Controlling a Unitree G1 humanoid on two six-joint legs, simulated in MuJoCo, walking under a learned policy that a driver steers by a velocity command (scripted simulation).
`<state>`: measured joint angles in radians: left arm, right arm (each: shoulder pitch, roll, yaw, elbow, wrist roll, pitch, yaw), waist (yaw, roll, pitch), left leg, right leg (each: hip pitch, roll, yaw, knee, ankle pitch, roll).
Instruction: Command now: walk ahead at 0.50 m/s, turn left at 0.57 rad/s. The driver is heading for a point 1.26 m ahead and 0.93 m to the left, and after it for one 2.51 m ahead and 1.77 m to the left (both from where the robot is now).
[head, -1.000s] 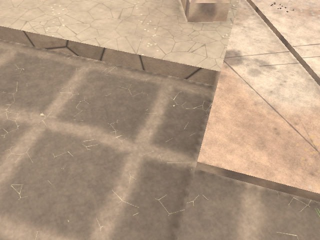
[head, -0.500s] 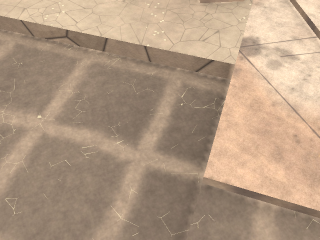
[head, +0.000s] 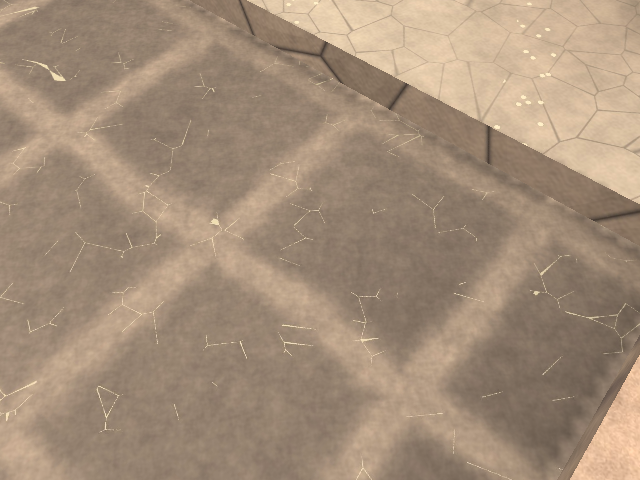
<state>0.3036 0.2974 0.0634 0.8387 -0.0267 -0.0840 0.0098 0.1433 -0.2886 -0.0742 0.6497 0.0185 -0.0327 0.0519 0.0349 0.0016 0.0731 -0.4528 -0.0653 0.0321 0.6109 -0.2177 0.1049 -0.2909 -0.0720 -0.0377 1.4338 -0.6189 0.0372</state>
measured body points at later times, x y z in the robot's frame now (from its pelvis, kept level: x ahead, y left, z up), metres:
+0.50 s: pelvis +0.31 -0.03 +0.00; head +0.33 -0.03 +0.45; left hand +0.39 +0.27 -0.08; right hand +0.46 -0.28 -0.11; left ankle +0.16 +0.06 -0.62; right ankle +0.40 -0.12 -0.72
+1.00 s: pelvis +0.50 +0.10 +0.00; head +0.54 +0.15 +0.45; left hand +0.43 +0.41 -0.12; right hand +0.81 -0.02 -0.07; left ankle +0.53 +0.22 -0.72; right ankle +0.50 -0.08 -0.62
